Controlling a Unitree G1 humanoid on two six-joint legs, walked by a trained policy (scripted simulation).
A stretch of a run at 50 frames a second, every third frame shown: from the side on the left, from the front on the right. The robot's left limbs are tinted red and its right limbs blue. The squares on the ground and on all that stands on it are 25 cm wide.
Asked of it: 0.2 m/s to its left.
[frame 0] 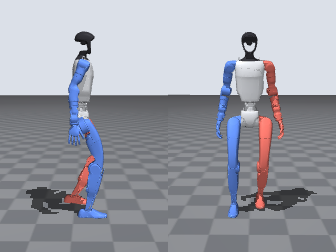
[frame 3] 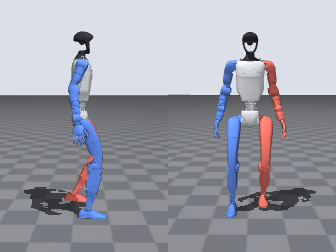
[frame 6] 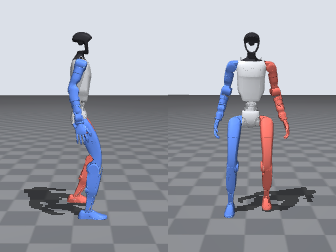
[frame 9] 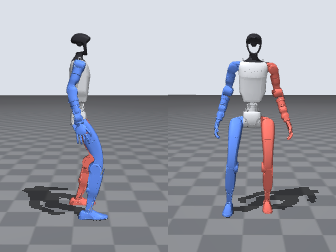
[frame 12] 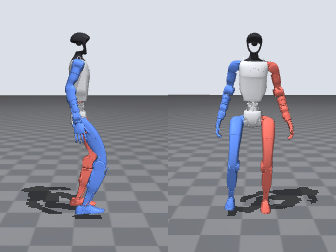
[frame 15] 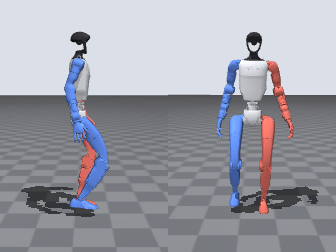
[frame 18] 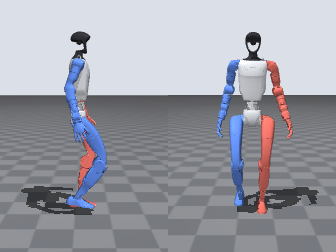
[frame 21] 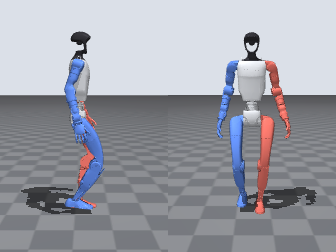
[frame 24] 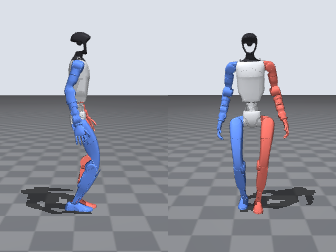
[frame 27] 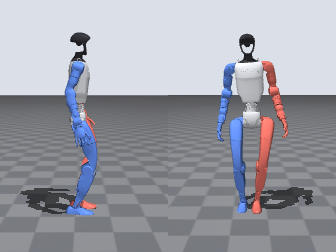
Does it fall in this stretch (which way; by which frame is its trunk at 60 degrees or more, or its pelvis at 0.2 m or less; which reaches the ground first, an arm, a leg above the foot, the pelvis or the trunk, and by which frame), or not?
no
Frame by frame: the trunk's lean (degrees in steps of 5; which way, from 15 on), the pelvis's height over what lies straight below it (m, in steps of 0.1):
0: 5, 0.8
3: 5, 0.8
6: 0, 0.8
9: 0, 0.8
12: 0, 0.8
15: 0, 0.8
18: 0, 0.8
21: 0, 0.8
24: 5, 0.8
27: 5, 0.8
